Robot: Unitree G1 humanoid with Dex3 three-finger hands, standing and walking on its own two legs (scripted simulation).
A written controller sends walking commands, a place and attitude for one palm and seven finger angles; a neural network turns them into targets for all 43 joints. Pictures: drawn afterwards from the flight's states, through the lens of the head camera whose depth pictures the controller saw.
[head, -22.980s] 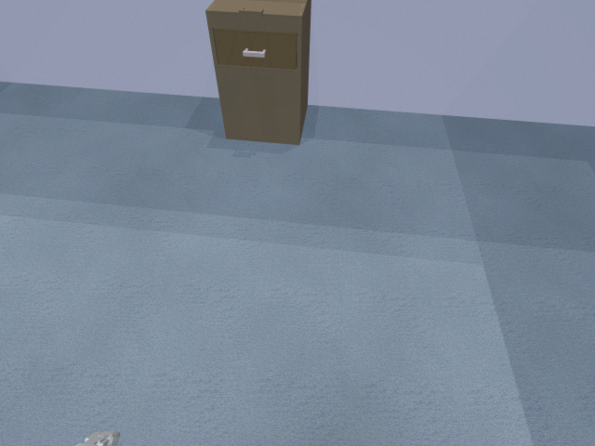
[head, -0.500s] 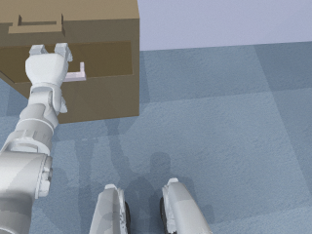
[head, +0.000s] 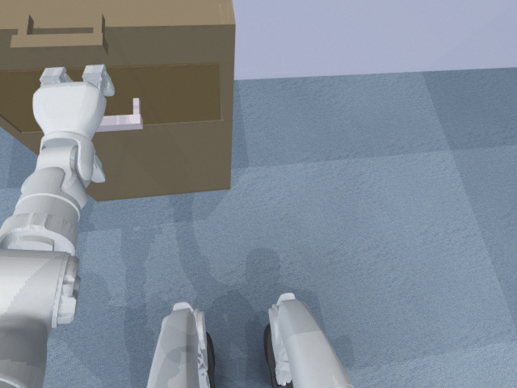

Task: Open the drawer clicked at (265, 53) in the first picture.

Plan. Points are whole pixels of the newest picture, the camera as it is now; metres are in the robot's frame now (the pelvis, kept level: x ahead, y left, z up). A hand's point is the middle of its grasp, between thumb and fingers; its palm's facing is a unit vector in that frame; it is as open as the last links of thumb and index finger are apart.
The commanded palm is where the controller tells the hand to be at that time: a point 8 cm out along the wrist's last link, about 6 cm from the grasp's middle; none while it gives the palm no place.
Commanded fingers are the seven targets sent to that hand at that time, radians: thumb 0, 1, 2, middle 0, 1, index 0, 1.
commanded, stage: re-aim the fingers above the handle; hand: left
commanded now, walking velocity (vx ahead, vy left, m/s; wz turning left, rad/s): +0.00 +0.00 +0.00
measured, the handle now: (111, 114) +0.58 +0.21 -0.09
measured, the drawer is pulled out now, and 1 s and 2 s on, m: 0.00 0.00 0.00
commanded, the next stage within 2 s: lower the fingers behind the handle in 0.68 s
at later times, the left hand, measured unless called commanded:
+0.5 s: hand (90, 125) +0.52 +0.22 -0.03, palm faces -0.05 -0.02 -1.00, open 13.8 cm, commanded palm +0.51 +0.20 +0.02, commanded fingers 0.00 -0.50 0.30 -0.30 -1.20 -0.30 -1.20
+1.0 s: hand (91, 131) +0.52 +0.23 -0.05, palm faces -0.09 -0.01 -1.00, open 13.8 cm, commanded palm +0.52 +0.20 +0.00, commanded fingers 0.00 -0.50 0.30 -0.30 -1.20 -0.30 -1.20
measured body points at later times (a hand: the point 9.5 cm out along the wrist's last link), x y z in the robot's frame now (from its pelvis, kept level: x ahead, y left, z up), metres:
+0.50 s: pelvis +0.00 +0.00 +0.01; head +0.18 +0.02 +0.42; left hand +0.52 +0.22 +0.02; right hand +0.01 -0.26 -0.12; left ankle +0.03 +0.10 -0.58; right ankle +0.03 -0.12 -0.58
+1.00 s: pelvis +0.00 +0.00 +0.00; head +0.19 +0.02 +0.40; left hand +0.52 +0.23 +0.01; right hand +0.01 -0.27 -0.13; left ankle +0.03 +0.10 -0.58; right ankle +0.03 -0.12 -0.58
